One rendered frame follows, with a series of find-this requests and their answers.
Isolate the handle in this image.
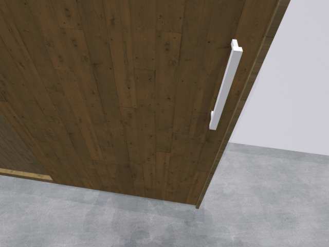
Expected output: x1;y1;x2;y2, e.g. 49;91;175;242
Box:
209;39;243;130

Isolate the wardrobe door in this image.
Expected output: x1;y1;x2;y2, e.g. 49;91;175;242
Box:
0;0;279;205
0;113;49;175

